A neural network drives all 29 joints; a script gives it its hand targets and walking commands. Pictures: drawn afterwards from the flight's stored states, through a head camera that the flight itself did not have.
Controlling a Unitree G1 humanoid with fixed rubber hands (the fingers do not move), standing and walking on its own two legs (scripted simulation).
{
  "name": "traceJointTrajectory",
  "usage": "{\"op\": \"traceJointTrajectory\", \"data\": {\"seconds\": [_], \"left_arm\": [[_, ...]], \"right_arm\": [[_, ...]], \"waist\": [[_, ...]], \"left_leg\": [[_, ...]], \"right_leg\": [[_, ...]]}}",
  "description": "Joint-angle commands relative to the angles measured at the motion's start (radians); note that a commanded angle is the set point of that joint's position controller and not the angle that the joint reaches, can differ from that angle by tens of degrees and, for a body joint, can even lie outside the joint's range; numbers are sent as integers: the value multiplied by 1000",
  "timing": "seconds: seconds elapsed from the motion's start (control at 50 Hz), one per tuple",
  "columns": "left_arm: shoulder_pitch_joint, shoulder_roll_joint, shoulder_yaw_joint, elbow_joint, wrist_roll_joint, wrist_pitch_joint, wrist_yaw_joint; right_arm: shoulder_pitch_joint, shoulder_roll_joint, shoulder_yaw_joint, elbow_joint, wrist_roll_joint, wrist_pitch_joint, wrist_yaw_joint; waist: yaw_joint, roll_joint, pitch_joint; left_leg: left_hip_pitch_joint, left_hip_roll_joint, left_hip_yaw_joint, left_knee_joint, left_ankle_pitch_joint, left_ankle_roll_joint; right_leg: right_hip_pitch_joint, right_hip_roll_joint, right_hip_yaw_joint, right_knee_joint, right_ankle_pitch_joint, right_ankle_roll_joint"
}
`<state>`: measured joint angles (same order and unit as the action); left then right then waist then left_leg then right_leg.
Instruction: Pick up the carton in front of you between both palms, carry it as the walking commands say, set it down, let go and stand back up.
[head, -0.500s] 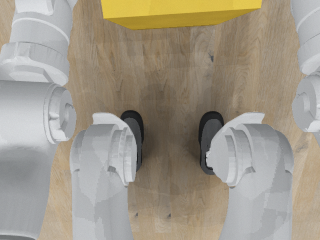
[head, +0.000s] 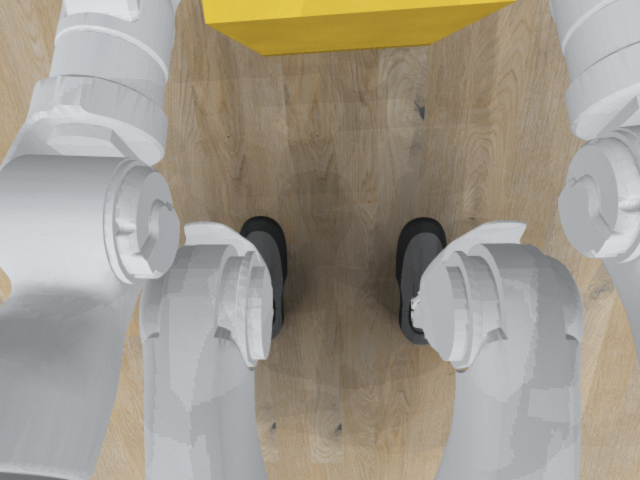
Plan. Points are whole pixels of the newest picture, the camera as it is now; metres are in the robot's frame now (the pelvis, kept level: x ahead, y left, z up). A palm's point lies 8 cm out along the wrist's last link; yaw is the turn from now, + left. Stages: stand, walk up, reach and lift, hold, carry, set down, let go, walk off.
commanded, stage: reach and lift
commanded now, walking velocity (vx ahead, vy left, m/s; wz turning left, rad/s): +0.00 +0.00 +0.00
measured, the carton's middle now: out of the picture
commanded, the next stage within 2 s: none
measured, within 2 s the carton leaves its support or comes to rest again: leaves its support in 0.28 s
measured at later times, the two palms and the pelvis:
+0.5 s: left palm out of the picture +0.55 +0.14 -0.05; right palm out of the picture +0.55 -0.16 -0.05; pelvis +0.01 +0.00 +0.04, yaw -1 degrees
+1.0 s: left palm out of the picture +0.50 +0.14 +0.10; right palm out of the picture +0.50 -0.16 +0.10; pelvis +0.01 +0.00 +0.15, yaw -1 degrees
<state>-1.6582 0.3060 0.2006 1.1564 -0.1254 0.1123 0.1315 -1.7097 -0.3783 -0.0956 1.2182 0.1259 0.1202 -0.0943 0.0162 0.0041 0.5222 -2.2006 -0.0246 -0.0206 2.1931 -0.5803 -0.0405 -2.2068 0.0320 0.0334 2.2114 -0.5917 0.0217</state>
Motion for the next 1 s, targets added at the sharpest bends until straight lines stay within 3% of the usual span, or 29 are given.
{"op": "traceJointTrajectory", "data": {"seconds": [0.0,0.06,0.14,0.2,0.26,0.3,0.32,0.36,0.4,0.5,0.6,0.68,0.78,0.88,0.98], "left_arm": [[-444,-823,-157,-149,27,58,-279],[-429,-892,-169,-200,19,93,-327],[-463,-948,-253,-299,-39,120,-341],[-498,-1024,-330,-416,-103,126,-326],[-506,-1115,-379,-569,-130,142,-301],[-481,-1143,-388,-645,-116,171,-297],[-491,-1183,-411,-682,-110,182,-288],[-454,-1195,-420,-682,-86,208,-285],[-388,-1221,-399,-619,-47,229,-292],[-234,-1238,-173,-380,141,245,-321],[-216,-1206,-30,-322,263,253,-326],[-236,-1235,-34,-338,269,266,-339],[-241,-1317,-134,-409,218,292,-357],[-172,-1384,-245,-500,169,320,-367],[-42,-1415,-298,-527,153,329,-369]], "right_arm": [[-391,873,111,-171,-24,52,281],[-373,949,116,-225,-19,83,323],[-397,1002,181,-317,38,105,334],[-446,1062,257,-450,92,113,315],[-497,1130,319,-646,123,130,287],[-492,1172,344,-740,117,154,273],[-474,1201,354,-757,104,165,261],[-410,1209,337,-746,70,191,251],[-326,1248,304,-660,21,216,257],[-159,1320,95,-403,-143,236,302],[-156,1296,-40,-329,-244,244,319],[-167,1300,-58,-340,-267,253,321],[-167,1357,10,-424,-237,274,325],[-105,1434,127,-524,-176,305,338],[12,1482,202,-562,-145,318,345]], "waist": [[21,-36,-1091],[19,-32,-1102],[19,-24,-1258],[10,-33,-1562],[8,-36,-2015],[13,-38,-2271],[-3,-48,-2330],[-14,-45,-2306],[-22,-41,-2116],[13,-37,-1522],[33,-42,-1432],[12,-35,-1512],[-15,-11,-1722],[-11,2,-1874],[-1,-11,-1830]], "left_leg": [[500,-86,99,-119,232,34],[491,-83,101,-116,234,43],[543,-79,105,-103,304,45],[671,-86,116,-93,448,39],[835,-104,121,-106,654,30],[872,-120,121,-129,707,25],[837,-125,125,-143,686,16],[806,-134,129,-186,624,6],[740,-138,135,-242,542,-1],[523,-132,121,-385,247,20],[521,-135,110,-500,117,32],[579,-136,108,-557,100,28],[718,-140,119,-610,166,17],[854,-145,125,-658,285,5],[923,-146,107,-720,347,4]], "right_leg": [[496,74,-88,-146,232,-16],[462,73,-94,-139,229,-18],[529,76,-94,-124,294,-29],[663,84,-107,-124,438,-28],[855,94,-113,-131,664,-20],[920,105,-111,-148,729,-15],[970,112,-112,-156,748,-12],[969,120,-120,-197,700,-5],[886,127,-126,-255,607,3],[545,126,-126,-405,259,0],[508,136,-120,-519,118,-6],[581,137,-119,-583,102,-10],[734,138,-128,-634,178,-9],[871,139,-130,-675,301,4],[946,141,-113,-738,362,12]]}}
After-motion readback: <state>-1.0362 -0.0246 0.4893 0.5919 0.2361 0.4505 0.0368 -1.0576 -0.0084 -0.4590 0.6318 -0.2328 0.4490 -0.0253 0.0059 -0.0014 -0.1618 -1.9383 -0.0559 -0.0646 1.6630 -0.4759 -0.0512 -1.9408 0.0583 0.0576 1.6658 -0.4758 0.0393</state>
